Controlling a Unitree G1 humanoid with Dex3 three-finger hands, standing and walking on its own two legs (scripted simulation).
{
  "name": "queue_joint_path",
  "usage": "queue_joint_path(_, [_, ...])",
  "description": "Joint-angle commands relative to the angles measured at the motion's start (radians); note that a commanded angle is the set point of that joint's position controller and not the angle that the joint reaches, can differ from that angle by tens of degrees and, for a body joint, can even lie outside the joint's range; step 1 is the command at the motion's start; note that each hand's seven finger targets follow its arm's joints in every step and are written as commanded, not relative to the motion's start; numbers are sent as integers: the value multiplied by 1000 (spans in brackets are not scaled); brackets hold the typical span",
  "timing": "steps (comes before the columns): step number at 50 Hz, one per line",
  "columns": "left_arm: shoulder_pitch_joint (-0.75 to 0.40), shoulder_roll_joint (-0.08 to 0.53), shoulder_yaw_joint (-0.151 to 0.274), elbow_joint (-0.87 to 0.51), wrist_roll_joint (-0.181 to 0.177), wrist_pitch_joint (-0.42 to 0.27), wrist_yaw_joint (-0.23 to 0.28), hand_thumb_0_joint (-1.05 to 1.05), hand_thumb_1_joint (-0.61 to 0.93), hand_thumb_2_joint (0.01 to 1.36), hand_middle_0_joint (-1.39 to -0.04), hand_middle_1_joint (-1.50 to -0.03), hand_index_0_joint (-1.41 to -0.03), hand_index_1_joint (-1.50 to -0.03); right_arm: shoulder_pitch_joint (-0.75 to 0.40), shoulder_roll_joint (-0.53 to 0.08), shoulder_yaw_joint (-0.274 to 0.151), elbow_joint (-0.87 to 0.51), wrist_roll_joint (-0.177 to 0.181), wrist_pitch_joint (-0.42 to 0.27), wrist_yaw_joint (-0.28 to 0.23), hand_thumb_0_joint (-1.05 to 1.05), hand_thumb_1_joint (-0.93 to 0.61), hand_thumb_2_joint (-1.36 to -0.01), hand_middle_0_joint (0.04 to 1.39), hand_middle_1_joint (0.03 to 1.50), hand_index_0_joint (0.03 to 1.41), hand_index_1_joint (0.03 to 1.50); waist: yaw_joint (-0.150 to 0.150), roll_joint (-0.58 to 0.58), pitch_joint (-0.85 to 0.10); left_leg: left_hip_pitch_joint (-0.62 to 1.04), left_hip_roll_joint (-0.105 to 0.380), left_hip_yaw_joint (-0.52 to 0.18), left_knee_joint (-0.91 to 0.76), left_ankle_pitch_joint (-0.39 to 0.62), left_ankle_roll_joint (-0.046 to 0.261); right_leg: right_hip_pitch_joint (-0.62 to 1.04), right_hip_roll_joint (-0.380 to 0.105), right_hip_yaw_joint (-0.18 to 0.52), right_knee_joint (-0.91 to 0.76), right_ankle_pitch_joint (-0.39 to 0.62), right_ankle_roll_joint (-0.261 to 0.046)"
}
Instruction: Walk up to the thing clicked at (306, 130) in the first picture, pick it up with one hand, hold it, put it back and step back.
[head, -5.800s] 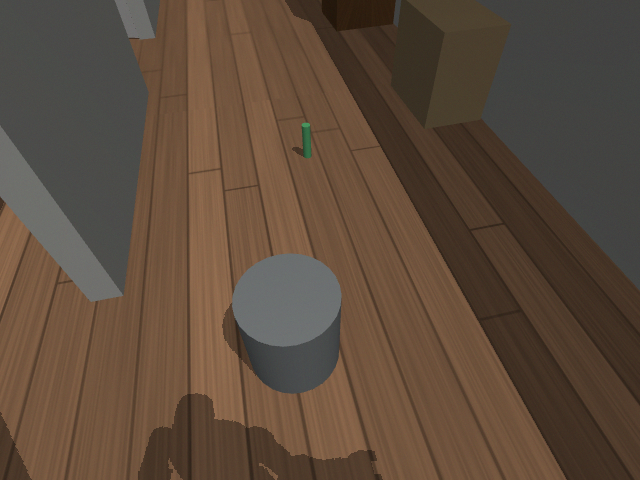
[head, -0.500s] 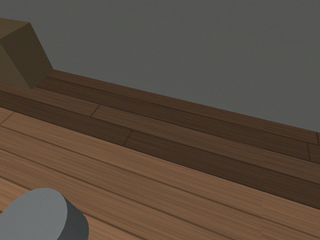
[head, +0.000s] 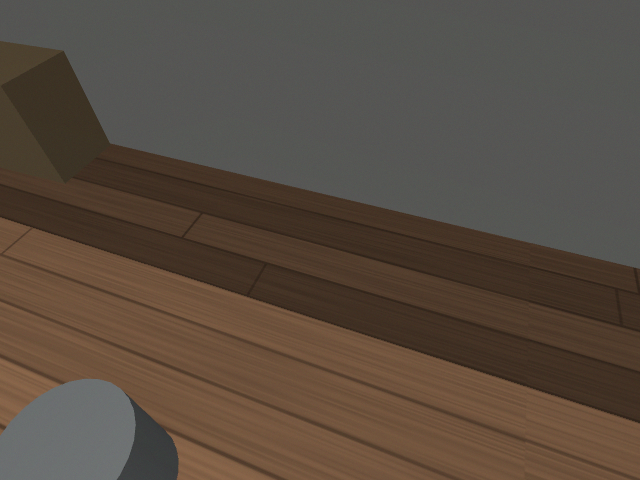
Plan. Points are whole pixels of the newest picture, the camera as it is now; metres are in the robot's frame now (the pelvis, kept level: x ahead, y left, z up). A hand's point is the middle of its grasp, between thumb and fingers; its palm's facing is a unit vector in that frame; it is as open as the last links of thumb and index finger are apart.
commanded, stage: stand
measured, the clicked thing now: out of the picture +0.92 +1.48 -0.69
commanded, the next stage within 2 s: walk up in 0.32 s
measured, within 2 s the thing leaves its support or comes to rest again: neither
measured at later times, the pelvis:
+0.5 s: pelvis +0.01 -0.02 +0.00, yaw -3 degrees
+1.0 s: pelvis +0.19 -0.04 -0.02, yaw +2 degrees
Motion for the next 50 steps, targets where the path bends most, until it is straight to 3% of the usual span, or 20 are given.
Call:
queue_joint_path(1, [-34,221,47,-59,2,-26,14,0,900,900,-200,-300,-200,-300,-36,-212,-44,-59,-4,-17,-11,0,-900,-900,200,300,200,300,3,-8,-74,35,99,-66,-51,87,43,-31,-95,47,-48,165,-54])
queue_joint_path(15, [-31,220,47,-58,3,-26,14,0,900,900,-200,-300,-200,-300,-32,-216,-43,-59,-5,-16,-11,0,-900,-900,200,300,200,300,3,-3,-70,27,99,-72,-52,76,45,-31,-95,46,-51,147,-52])
queue_joint_path(16, [18,289,98,-103,14,-34,-13,0,900,900,-200,-300,-200,-300,40,-293,-93,-111,-25,-32,11,0,-900,-900,200,300,200,300,-3,15,-154,69,74,-87,-7,-413,105,-63,-24,36,20,-352,-86])
queue_joint_path(17, [-1,286,103,-104,25,-34,-24,0,900,900,-200,-300,-200,-300,76,-314,-107,-96,-33,-33,19,0,-900,-900,200,300,200,300,-19,59,-83,55,112,-149,-51,-612,134,-204,-15,21,85,-480,-88])
queue_joint_path(18, [-38,264,103,-116,25,-30,-33,0,900,900,-200,-300,-200,-300,94,-327,-117,-96,-36,-32,21,0,-900,-900,200,300,200,300,-39,127,-14,73,172,-231,-133,-687,159,-341,19,-36,213,-440,-68])
queue_joint_path(19, [-70,250,104,-143,26,-27,-41,0,900,900,-200,-300,-200,-300,97,-350,-130,-109,-33,-32,21,0,-900,-900,200,300,200,300,-54,216,50,13,303,-343,-254,-707,216,-405,31,-92,403,-324,-52])
queue_joint_path(20, [-71,254,107,-162,28,-30,-42,0,900,900,-200,-300,-200,-300,82,-364,-140,-131,-38,-41,24,0,-900,-900,200,300,200,300,-49,188,115,26,380,-396,-270,-590,260,-489,-26,-65,431,-304,-49])
queue_joint_path(21, [-63,244,104,-164,25,-38,-45,0,900,900,-200,-300,-200,-300,67,-357,-144,-140,-40,-49,22,0,-900,-900,200,300,200,300,-31,150,126,35,392,-386,-250,-460,272,-474,-65,-36,409,-274,-53])
queue_joint_path(24, [-10,236,112,-167,17,-56,-68,0,900,900,-200,-300,-200,-300,62,-301,-132,-182,-47,-53,33,0,-900,-900,200,300,200,300,-16,146,36,50,240,-201,-160,-362,220,-335,-37,-88,290,-262,-51])
queue_joint_path(27, [243,235,134,-102,17,-55,-62,0,900,900,-200,-300,-200,-300,-85,-295,-132,-239,-38,-34,38,0,-900,-900,200,300,200,300,124,151,-23,-244,158,-47,42,-429,156,100,-8,-173,131,-55,-60])
queue_joint_path(28, [362,276,159,-50,18,-62,-46,0,900,900,-200,-300,-200,-300,-62,-234,-115,-246,-42,-27,35,0,-900,-900,200,300,200,300,169,-8,-71,-401,89,3,279,-456,118,294,3,-116,129,-73,-49])
queue_joint_path(29, [465,345,185,-41,31,-66,-28,0,900,900,-200,-300,-200,-300,-44,-158,-87,-267,-44,-22,36,0,-900,-900,200,300,200,300,219,-263,-54,-576,-44,66,613,-496,90,324,-133,121,-43,-347,-59])
queue_joint_path(30, [375,399,189,-104,38,-76,-16,0,900,900,-200,-300,-200,-300,11,-154,-85,-273,-25,-9,32,0,-900,-900,200,300,200,300,168,-245,-9,-623,-120,-140,784,-419,52,156,-330,513,-254,-703,-72])
queue_joint_path(31, [209,427,185,-168,36,-74,-14,0,900,900,-200,-300,-200,-300,49,-244,-108,-263,-17,-4,32,0,-900,-900,200,300,200,300,100,-141,42,-555,-69,-205,796,-318,60,12,-399,603,-333,-828,-137])
queue_joint_path(32, [140,423,175,-206,31,-81,-17,0,900,900,-200,-300,-200,-300,60,-275,-115,-250,-11,-10,35,0,-900,-900,200,300,200,300,70,-118,112,-547,-15,-217,789,-255,64,-60,-390,568,-327,-778,-180])
queue_joint_path(35, [48,310,150,-227,7,-99,-16,0,900,900,-200,-300,-200,-300,193,-267,-108,-181,4,-16,44,0,-900,-900,200,300,200,300,-18,-123,101,-472,17,-221,730,-77,51,-47,-212,172,-258,-382,-119])
queue_joint_path(37, [91,283,143,-227,3,-107,-14,0,900,900,-200,-300,-200,-300,220,-250,-102,-183,-3,-16,52,0,-900,-900,200,300,200,300,-6,-105,87,-434,13,-193,665,-25,30,-41,-207,82,-244,-230,-142])
queue_joint_path(43, [149,315,163,-254,9,-114,-9,0,900,900,-200,-300,-200,-300,108,-248,-102,-267,-24,-23,75,0,-900,-900,200,300,200,300,39,-73,109,-500,55,-158,435,3,10,49,-249,17,-214,-186,-216])
queue_joint_path(47, [229,311,160,-249,7,-102,-14,0,900,900,-200,-300,-200,-300,13,-223,-95,-319,-30,-36,80,0,-900,-900,200,300,200,300,86,-77,70,-451,50,-34,281,13,35,148,-229,-75,-89,180,-206])
queue_joint_path(50, [192,321,151,-271,5,-94,-11,0,900,900,-200,-300,-200,-300,64,-216,-104,-320,-30,-44,73,0,-900,-900,200,300,200,300,41,-76,29,-301,22,34,212,21,70,120,-233,-114,34,386,-196])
